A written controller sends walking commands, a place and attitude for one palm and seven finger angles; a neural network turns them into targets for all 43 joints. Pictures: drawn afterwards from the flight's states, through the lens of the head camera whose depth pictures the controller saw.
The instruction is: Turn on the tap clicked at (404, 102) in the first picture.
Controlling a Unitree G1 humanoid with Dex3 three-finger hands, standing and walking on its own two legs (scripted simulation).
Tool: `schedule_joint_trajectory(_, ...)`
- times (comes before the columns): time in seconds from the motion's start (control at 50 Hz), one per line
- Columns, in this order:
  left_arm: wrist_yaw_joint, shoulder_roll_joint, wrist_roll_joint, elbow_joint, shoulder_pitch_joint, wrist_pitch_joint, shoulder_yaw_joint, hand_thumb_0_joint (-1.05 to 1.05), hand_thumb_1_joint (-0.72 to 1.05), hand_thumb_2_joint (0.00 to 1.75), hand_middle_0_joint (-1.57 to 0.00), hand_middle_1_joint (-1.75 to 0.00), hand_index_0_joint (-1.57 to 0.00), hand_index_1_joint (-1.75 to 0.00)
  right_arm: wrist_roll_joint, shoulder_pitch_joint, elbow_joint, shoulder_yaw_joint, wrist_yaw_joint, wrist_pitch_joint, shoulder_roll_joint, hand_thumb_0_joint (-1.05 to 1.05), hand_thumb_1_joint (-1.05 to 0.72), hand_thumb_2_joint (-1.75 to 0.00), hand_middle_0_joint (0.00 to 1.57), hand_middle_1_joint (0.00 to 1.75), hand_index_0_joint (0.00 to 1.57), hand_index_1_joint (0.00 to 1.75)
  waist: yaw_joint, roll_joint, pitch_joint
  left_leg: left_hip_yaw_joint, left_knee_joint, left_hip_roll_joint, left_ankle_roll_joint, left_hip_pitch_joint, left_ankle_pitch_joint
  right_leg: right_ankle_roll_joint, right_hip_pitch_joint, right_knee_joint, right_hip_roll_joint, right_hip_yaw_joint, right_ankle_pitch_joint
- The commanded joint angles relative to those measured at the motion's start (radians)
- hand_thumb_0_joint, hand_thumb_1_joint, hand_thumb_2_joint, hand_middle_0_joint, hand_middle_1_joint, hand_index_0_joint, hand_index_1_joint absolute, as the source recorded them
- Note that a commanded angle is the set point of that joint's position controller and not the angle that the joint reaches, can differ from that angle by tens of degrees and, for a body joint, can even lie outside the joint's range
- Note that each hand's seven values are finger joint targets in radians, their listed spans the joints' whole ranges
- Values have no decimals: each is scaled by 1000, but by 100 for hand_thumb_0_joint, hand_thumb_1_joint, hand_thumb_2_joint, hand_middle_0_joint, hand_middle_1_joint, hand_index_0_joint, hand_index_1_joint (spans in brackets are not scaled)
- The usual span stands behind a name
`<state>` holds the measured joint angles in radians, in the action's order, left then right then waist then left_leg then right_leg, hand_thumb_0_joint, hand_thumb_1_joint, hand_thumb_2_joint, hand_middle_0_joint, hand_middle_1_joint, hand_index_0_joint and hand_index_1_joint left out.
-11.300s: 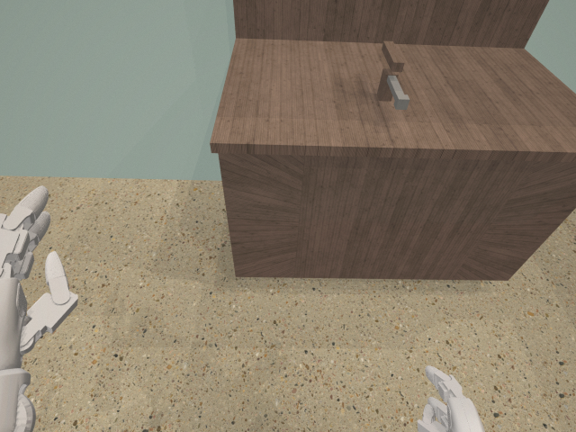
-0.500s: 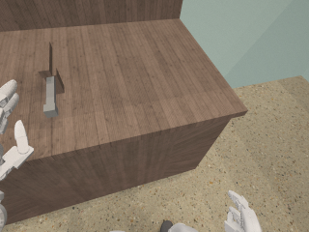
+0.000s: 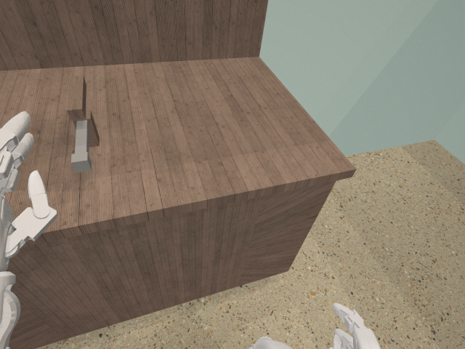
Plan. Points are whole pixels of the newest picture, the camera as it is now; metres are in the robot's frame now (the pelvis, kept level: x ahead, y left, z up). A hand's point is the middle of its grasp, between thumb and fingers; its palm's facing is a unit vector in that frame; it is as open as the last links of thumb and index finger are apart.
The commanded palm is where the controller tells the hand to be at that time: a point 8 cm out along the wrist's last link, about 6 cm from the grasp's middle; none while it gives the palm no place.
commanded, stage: come to a stop and stand still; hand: left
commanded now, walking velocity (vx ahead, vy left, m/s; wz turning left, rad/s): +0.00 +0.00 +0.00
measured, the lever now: (81, 162) +0.41 +0.32 +0.07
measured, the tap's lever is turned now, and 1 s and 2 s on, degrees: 0 0 0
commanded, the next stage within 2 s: look again from close up in 1.16 s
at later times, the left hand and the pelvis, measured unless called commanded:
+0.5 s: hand (42, 195) +0.24 +0.26 +0.19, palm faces +0.47 -0.80 -0.36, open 7.4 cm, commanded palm +0.18 +0.28 +0.21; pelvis +0.03 +0.00 +0.02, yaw +2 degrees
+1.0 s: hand (45, 180) +0.26 +0.27 +0.20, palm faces +0.45 -0.81 -0.38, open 7.4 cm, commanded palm +0.19 +0.29 +0.21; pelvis +0.05 +0.00 +0.03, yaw +4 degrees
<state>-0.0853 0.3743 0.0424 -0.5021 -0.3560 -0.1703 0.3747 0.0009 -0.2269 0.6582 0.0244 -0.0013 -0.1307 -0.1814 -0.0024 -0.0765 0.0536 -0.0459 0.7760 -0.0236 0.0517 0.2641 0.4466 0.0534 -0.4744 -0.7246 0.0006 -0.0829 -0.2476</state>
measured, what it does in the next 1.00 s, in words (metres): shifts its weight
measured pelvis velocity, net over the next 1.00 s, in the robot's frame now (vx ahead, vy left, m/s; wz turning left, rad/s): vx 0.05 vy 0.00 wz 0.06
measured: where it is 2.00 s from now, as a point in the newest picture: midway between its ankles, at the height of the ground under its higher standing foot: outside the picture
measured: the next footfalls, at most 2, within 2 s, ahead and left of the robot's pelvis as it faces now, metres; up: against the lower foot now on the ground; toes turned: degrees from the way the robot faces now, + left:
none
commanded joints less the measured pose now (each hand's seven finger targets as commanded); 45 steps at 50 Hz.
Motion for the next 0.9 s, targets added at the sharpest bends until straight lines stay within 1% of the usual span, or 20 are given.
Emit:
schedule_joint_trajectory(0.0,-43,378,-33,-47,595,-165,301,0,90,90,-20,-30,-20,-30,-18,-15,-224,8,-29,-109,-48,0,-90,-90,20,30,20,30,-7,289,-121,185,-323,192,1,201,7,-55,154,85,-88,103,-162)
schedule_joint_trajectory(0.02,-25,387,-10,3,552,-157,270,0,90,90,-20,-30,-20,-30,6,26,-203,-12,2,-104,-143,0,-90,-90,20,30,20,30,-21,228,-93,102,-290,88,-30,159,-61,-27,242,182,-24,146,-22)
schedule_joint_trajectory(0.04,-16,410,-12,10,525,-176,270,0,90,90,-20,-30,-20,-30,18,14,-212,-23,10,-99,-161,0,-90,-90,20,30,20,30,-18,156,-121,92,-266,60,-38,203,-45,-18,309,256,-55,181,3)
schedule_joint_trajectory(0.06,2,311,4,62,407,-181,173,0,90,90,-20,-30,-20,-30,16,16,-225,-18,20,-101,-166,0,-90,-90,20,30,20,30,-20,133,-105,84,-292,38,-30,216,3,-3,322,292,-74,211,-47)
schedule_joint_trajectory(0.08,17,195,16,110,292,-177,88,0,90,90,-20,-30,-20,-30,8,20,-233,-20,34,-105,-164,0,-90,-90,20,30,20,30,-21,200,-84,80,-341,37,-32,201,2,7,318,285,-61,173,-35)
schedule_joint_trajectory(0.1,16,190,17,115,189,-179,79,0,90,90,-20,-30,-20,-30,4,-3,-250,-34,41,-105,-190,0,-90,-90,20,30,20,30,-27,228,-56,84,-398,63,-32,249,70,-6,336,266,-56,129,-29)
schedule_joint_trajectory(0.12,12,152,24,90,114,-183,52,0,90,90,-20,-30,-20,-30,-3,-11,-254,-40,47,-106,-196,0,-90,-90,20,30,20,30,-31,205,-37,91,-444,83,-19,296,128,-22,373,239,-48,99,-9)
schedule_joint_trajectory(0.16,-7,163,24,77,42,-195,86,0,90,90,-20,-30,-20,-30,-16,-20,-252,-55,46,-104,-197,0,-90,-90,20,30,20,30,-43,53,-59,101,-467,103,-4,325,152,-43,429,227,-41,85,-9)
schedule_joint_trajectory(0.22,-31,218,17,48,91,-211,140,0,90,90,-20,-30,-20,-30,-15,-1,-249,-58,31,-96,-204,0,-90,-90,20,30,20,30,-37,-10,-75,116,-491,113,-3,316,130,-56,455,236,-33,83,-2)
schedule_joint_trajectory(0.26,-40,245,7,57,135,-218,157,0,90,90,-20,-30,-20,-30,-7,10,-242,-56,21,-94,-208,0,-90,-90,20,30,20,30,-34,17,-57,112,-490,112,7,340,155,-62,462,244,-31,93,-17)
schedule_joint_trajectory(0.28,-44,280,-2,-4,219,-225,171,0,90,90,-20,-30,-20,-30,-5,16,-238,-55,20,-91,-212,0,-90,-90,20,30,20,30,-25,98,-67,132,-511,116,11,350,185,-59,483,216,-23,96,-3)
schedule_joint_trajectory(0.36,-43,237,-5,-17,224,-231,108,0,90,90,-20,-30,-20,-30,1,15,-228,-43,28,-112,-198,0,-90,-90,20,30,20,30,-39,225,-59,104,-458,74,10,356,94,-48,507,222,-34,94,71)
schedule_joint_trajectory(0.46,-47,210,25,-37,172,-217,84,0,90,90,-20,-30,-20,-30,12,-6,-194,-39,41,-134,-183,0,-90,-90,20,30,20,30,-40,92,-109,90,-339,21,-16,167,-82,-15,362,361,-99,188,-12)
schedule_joint_trajectory(0.56,-49,193,39,-21,107,-199,99,0,90,90,-20,-30,-20,-30,12,3,-185,-55,34,-123,-185,0,-90,-90,20,30,20,30,-34,51,-169,91,-343,21,-25,120,-143,-15,391,371,-112,175,40)
schedule_joint_trajectory(0.58,-49,189,43,0,65,-190,105,0,90,90,-20,-30,-20,-30,10,17,-179,-54,34,-117,-185,0,-90,-90,20,30,20,30,-31,88,-185,92,-352,24,-26,90,-176,-12,387,358,-102,169,82)
schedule_joint_trajectory(0.66,-48,181,47,-46,57,-181,107,0,90,90,-20,-30,-20,-30,7,36,-196,-61,25,-100,-184,0,-90,-90,20,30,20,30,-29,55,-189,101,-368,28,-36,114,-229,-22,444,338,-105,132,189)
schedule_joint_trajectory(0.72,-48,182,47,-80,55,-169,106,0,90,90,-20,-30,-20,-30,7,58,-201,-59,19,-88,-182,0,-90,-90,20,30,20,30,-28,91,-190,106,-384,32,-45,106,-289,-26,465,308,-94,106,274)
schedule_joint_trajectory(0.76,-48,180,46,-96,47,-163,107,0,90,90,-20,-30,-20,-30,7,69,-205,-60,16,-84,-181,0,-90,-90,20,30,20,30,-28,82,-193,108,-387,36,-46,95,-301,-28,465,307,-96,105,289)
schedule_joint_trajectory(0.78,-48,189,47,-108,37,-156,114,0,90,90,-20,-30,-20,-30,7,91,-200,-54,17,-79,-180,0,-90,-90,20,30,20,30,-25,125,-206,111,-393,38,-47,65,-334,-25,455,290,-84,104,311)
schedule_joint_trajectory(0.88,-46,173,47,-122,16,-135,108,0,90,90,-20,-30,-20,-30,4,116,-205,-54,7,-64,-176,0,-90,-90,20,30,20,30,-22,101,-202,113,-402,42,-50,56,-332,-29,460,293,-86,99,312)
